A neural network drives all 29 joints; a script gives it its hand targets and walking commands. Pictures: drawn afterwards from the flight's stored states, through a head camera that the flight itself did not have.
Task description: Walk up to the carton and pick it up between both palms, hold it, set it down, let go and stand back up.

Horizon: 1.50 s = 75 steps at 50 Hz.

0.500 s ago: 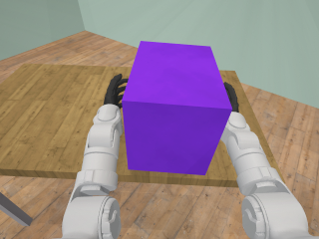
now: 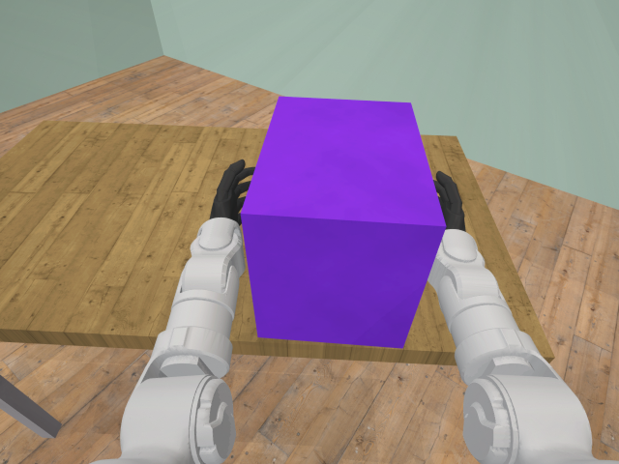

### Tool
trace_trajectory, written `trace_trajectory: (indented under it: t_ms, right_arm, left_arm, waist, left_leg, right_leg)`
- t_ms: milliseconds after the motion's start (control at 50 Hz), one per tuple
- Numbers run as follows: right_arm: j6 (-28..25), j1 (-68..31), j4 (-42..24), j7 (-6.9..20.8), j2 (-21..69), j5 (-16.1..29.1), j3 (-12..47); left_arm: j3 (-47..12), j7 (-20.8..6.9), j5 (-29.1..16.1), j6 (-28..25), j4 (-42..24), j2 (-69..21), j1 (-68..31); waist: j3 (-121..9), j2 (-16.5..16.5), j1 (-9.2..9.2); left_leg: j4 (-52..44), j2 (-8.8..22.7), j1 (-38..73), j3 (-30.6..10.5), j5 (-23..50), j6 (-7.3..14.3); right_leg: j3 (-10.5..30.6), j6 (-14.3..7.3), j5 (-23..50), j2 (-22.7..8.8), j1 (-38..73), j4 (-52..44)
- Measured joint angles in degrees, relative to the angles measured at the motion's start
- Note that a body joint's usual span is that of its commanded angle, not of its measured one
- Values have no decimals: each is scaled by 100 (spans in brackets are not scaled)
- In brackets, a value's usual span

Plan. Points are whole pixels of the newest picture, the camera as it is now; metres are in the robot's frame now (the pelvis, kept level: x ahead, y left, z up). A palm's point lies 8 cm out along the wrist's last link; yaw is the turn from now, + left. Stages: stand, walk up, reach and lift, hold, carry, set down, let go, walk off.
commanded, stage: set down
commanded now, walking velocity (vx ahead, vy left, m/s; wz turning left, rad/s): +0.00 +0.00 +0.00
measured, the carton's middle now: (337, 215) +0.44 +0.00 +0.11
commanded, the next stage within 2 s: none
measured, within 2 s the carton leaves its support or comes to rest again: rests again in 1.82 s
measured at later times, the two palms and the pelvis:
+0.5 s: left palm (232, 223) +0.42 +0.14 +0.11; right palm (441, 233) +0.41 -0.15 +0.11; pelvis +0.01 +0.00 +0.00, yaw +0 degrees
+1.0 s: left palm (234, 230) +0.42 +0.15 +0.10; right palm (438, 242) +0.41 -0.15 +0.09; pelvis +0.02 +0.00 +0.00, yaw +0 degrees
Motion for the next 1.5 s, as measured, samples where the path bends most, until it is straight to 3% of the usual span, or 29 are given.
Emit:
trace_trajectory:
  t_ms: [680, 1020, 1500]
  right_arm:
    - [-291, -1, 194, 147, 357, -872, -893]
    - [-486, -1, 207, 292, 644, -1550, -1634]
    - [-992, 86, 211, 329, 749, -1879, -1839]
  left_arm:
    - [229, -145, 0, -730, 936, 70, -138]
    - [408, -250, 0, -1100, 1418, 107, -228]
    - [487, -355, 1, -1603, 1597, 107, -232]
  waist:
    - [54, -15, 0]
    - [68, -15, 0]
    - [168, -15, 0]
  left_leg:
    - [0, 1, -1, 0, -121, -1]
    - [0, 1, -63, 0, -131, -1]
    - [0, 1, -282, 1, -138, -10]
  right_leg:
    - [0, 0, -116, 0, 0, -4]
    - [0, 1, -126, 0, -62, -4]
    - [0, 1, -133, 0, -280, -4]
